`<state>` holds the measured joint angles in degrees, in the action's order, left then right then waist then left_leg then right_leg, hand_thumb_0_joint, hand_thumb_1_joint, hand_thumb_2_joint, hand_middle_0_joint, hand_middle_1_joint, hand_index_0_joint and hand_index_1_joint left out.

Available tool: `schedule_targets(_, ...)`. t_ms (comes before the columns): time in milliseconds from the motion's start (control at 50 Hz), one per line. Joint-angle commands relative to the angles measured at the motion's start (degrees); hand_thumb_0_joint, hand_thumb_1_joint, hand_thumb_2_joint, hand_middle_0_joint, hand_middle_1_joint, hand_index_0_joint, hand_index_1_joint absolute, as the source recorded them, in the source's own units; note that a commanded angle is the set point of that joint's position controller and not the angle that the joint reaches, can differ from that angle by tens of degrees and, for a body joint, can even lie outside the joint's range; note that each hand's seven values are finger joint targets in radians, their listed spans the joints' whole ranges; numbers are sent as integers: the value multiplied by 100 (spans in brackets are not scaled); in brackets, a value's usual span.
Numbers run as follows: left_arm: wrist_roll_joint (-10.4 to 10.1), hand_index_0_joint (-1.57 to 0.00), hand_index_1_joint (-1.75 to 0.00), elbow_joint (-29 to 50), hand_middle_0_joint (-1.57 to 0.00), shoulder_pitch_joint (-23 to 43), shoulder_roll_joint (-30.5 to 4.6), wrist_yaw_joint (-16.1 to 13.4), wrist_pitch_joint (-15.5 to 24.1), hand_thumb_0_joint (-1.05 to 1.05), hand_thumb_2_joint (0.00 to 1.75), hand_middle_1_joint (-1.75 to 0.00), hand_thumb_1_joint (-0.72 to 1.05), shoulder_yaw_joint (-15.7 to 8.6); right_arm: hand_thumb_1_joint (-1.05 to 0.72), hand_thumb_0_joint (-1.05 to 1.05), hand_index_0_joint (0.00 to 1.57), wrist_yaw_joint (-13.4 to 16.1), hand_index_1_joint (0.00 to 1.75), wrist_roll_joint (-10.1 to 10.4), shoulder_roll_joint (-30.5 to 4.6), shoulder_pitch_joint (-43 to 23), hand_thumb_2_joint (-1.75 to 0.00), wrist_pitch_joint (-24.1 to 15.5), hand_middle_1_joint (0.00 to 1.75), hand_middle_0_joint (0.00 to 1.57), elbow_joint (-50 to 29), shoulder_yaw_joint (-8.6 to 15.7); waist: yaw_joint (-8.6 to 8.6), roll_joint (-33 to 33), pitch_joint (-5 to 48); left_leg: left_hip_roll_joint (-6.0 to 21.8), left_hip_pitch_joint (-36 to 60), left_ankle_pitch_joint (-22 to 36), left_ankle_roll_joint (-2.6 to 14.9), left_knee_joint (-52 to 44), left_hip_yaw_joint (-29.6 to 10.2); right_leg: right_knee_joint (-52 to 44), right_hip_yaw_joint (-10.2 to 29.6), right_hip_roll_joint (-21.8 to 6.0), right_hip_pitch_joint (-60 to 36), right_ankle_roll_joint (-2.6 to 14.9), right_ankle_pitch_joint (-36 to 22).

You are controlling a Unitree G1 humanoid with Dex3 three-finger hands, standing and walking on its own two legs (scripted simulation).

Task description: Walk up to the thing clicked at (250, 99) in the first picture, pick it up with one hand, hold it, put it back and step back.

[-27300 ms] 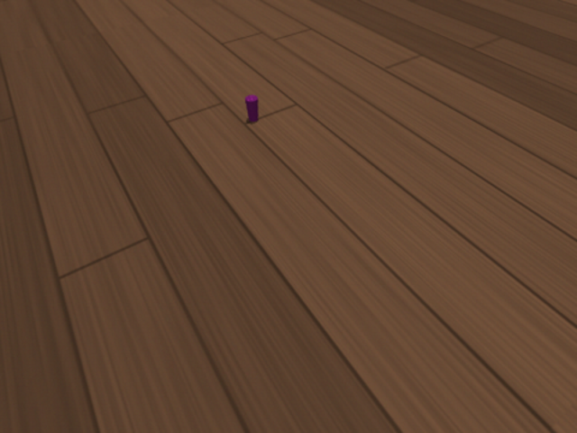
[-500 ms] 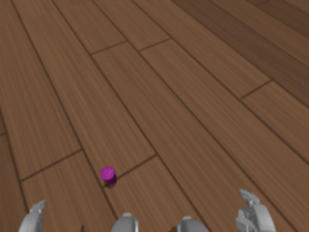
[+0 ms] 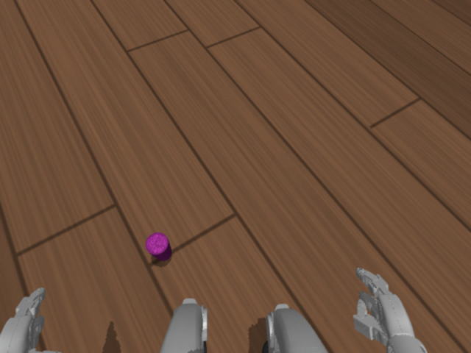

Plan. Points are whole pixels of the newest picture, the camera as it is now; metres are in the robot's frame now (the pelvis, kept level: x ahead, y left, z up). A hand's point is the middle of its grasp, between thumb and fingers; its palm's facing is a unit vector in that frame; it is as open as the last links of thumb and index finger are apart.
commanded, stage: go down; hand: left
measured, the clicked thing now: (160, 248) +0.43 +0.25 -0.59
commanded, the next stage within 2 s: approach in 1.86 s
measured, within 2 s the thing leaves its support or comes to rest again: neither
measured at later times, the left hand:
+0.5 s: hand (57, 289) +0.25 +0.37 -0.20, palm faces +0.24 -0.95 -0.22, open 17.3 cm
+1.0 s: hand (55, 274) +0.29 +0.41 -0.24, palm faces +0.28 -0.95 -0.14, open 17.3 cm
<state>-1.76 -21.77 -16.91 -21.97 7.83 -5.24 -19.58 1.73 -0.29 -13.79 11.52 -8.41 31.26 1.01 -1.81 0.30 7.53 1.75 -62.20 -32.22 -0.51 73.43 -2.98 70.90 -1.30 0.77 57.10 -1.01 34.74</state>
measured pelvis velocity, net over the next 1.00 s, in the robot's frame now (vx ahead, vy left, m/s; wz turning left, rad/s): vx -0.08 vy -0.01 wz -0.10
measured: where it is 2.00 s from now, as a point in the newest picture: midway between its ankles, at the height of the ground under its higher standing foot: outside the picture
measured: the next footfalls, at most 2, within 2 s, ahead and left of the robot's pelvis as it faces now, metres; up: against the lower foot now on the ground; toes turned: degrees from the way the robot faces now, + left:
none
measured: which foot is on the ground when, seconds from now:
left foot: down 0.00-1.00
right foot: down 0.00-1.00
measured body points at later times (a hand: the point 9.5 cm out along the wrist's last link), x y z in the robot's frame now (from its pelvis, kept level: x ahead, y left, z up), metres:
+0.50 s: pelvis -0.05 +0.00 -0.15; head +0.14 +0.03 +0.26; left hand +0.24 +0.42 -0.18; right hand +0.13 -0.27 -0.26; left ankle +0.02 +0.12 -0.63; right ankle -0.01 -0.14 -0.63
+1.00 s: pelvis -0.08 -0.01 -0.23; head +0.13 +0.04 +0.16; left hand +0.27 +0.46 -0.23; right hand +0.07 -0.29 -0.34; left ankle +0.02 +0.12 -0.63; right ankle -0.01 -0.14 -0.63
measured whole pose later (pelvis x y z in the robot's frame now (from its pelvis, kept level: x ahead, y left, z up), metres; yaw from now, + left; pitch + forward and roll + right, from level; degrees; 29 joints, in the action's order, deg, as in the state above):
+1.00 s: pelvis -0.08 -0.01 -0.23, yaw -6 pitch +32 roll -7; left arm -11.5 -59.9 25.0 -47.6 34.9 22.9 -49.5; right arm 2.1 -2.5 -19.0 5.0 -9.3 39.6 -4.7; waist -2.4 -2.3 6.9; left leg 2.4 -116.0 -38.2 -1.8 121.2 -8.1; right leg 118.6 -4.4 3.3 109.9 -0.8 41.7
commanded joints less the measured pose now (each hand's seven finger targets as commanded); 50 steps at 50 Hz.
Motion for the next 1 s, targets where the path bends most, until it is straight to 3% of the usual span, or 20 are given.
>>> schedule_targets(0,-113,-8,-13,518,-6,262,-1502,10,506,0,11,-15,-46,-928,-93,0,20,45,30,39,-988,-41,-90,-291,30,20,-708,417,57,386,1550,-31,992,1686,190,-561,50,-437,-63,41,-59,212,-1603)
schedule_targets(20,-147,-9,-13,730,-6,825,-1516,52,700,0,10,-14,-46,-899,-93,0,20,51,30,39,-950,-154,-90,-334,30,20,-787,379,15,365,1475,-47,718,1367,199,-406,62,-330,-54,18,146,206,-1383)
schedule_targets(40,-173,-9,-14,-162,-7,526,-1591,79,779,0,10,-16,-49,-1116,-94,0,20,62,30,29,-1008,-106,-90,-332,30,20,-652,401,-4,180,1334,-52,429,1128,227,-249,83,-252,-13,22,337,192,-1181)
schedule_targets(100,-331,-7,-11,-236,-6,1579,-1930,326,1477,0,10,-12,-47,-1309,-94,0,20,65,30,29,-1059,-174,-90,-412,30,20,-557,393,21,351,1575,-70,-149,510,212,174,74,278,44,13,1007,230,-620)
schedule_targets(140,-480,-6,-8,-519,-5,1780,-2106,587,1857,0,8,-8,-41,-1472,-93,0,20,75,30,31,-1124,-173,-90,-459,30,20,-489,393,97,482,1924,-61,-304,530,198,460,58,520,140,-5,1218,237,-565)
schedule_targets(180,-573,-6,-8,-616,-6,2164,-2268,837,2164,0,7,-9,-48,-1540,-91,0,20,76,30,17,-1231,-164,-90,-513,30,20,-429,374,115,685,2193,-36,-349,450,153,626,-56,860,111,12,1601,260,-461)
schedule_targets(220,-591,-7,-6,-772,-6,2459,-2775,1035,2342,0,4,-7,-52,-1845,-90,0,20,105,30,8,-1348,-55,-90,-479,30,20,-231,382,258,993,2606,-8,-151,678,120,758,-142,1128,45,24,1911,287,-557)
schedule_targets(280,-740,-6,-5,-1523,-5,2373,-2748,1315,2445,0,4,-6,-53,-2044,-90,0,20,84,30,-2,-1444,-30,-90,-416,30,20,-85,322,372,933,2937,-7,-199,1235,111,1078,-221,1565,-126,85,2304,337,-842)
schedule_targets(300,-800,-5,-5,-1658,-4,2305,-2901,1378,2483,0,5,-7,-54,-2276,-90,0,20,79,30,-14,-1458,-27,-90,-390,30,20,-29,322,539,853,3110,-5,-188,1466,127,1203,-211,1635,-148,108,2342,337,-963)
schedule_targets(320,-826,-5,-6,-1720,-4,2379,-2907,1472,2513,0,6,-8,-56,-2253,-90,0,20,71,30,-19,-1466,-41,-90,-366,30,20,-19,304,525,901,3223,-15,-244,1482,127,1284,-215,1717,-165,115,2411,354,-932)
schedule_targets(340,-864,-5,-7,-1649,-4,2390,-3103,1519,2537,0,7,-8,-55,-2410,-89,0,20,66,30,-24,-1487,-85,-90,-351,30,20,-73,313,622,862,3407,-27,-336,1554,158,1414,-143,1699,-135,125,2312,345,-1017)
schedule_targets(400,-914,-4,-6,-1753,-2,2885,-3237,1758,2635,0,8,-8,-56,-2458,-89,0,20,59,30,-48,-1521,-127,-90,-318,30,20,5,283,464,830,3443,-7,-661,1570,162,1686,-168,2027,-182,146,2502,352,-1097)
schedule_targets(420,-942,-4,-6,-1892,-2,2947,-3351,1811,2682,0,7,-8,-56,-2621,-89,0,20,56,30,-44,-1558,-129,-90,-309,30,20,52,296,479,800,3448,10,-734,1627,164,1806,-202,2173,-213,154,2695,354,-1105)
schedule_targets(520,-1071,-3,-7,-2004,-1,3829,-3888,2058,3076,0,11,-10,-50,-2934,-88,0,20,93,30,-85,-1536,-230,-90,-316,30,20,147,186,338,655,3190,15,-1640,753,226,2238,-128,2366,-145,193,2999,320,-537)
schedule_targets(560,-1068,-3,-7,-2140,0,4184,-3903,2207,3177,0,11,-9,-47,-2867,-88,0,20,94,30,-103,-1595,-218,-90,-314,30,20,218,172,243,861,3133,57,-1625,484,184,2276,-219,2603,-211,197,3453,348,-328)
schedule_targets(620,-1074,-4,-9,-2539,-1,4399,-4050,2398,3225,0,12,-11,-48,-2904,-88,0,20,131,30,-133,-1659,-110,-90,-302,30,20,337,124,240,951,3022,93,-1786,107,147,2374,-253,2761,-271,205,3735,348,-69)
schedule_targets(640,-1079,-4,-9,-2493,-1,4505,-4271,2440,3236,0,12,-11,-49,-3028,-88,0,20,135,30,-144,-1681,-116,-90,-307,30,20,290,102,282,974,3153,79,-1908,78,152,2469,-209,2785,-252,200,3651,347,-53)
schedule_targets(780,-1127,-5,-10,-2561,-2,4674,-4887,2623,3152,0,11,-12,-53,-3380,-89,0,20,148,30,-165,-1766,-88,-90,-279,30,20,347,-45,443,1159,3570,97,-2122,285,148,2833,-122,3164,-329,247,3651,369,-167)
schedule_targets(860,-1155,-5,-11,-2721,-2,4633,-4983,2640,3106,0,12,-13,-54,-3469,-89,0,20,159,30,-161,-1782,-132,-90,-270,30,20,390,-88,449,1105,3392,107,-2407,279,154,2985,-147,3360,-376,266,3841,367,-182)
schedule_targets(980,-1207,-5,-12,-2879,-2,4897,-5039,2732,3168,0,13,-14,-56,-3517,-89,0,20,147,30,-195,-1800,-101,-90,-283,30,20,465,-104,317,962,3175,111,-2868,257,193,3338,-97,3531,-383,285,3966,351,-197)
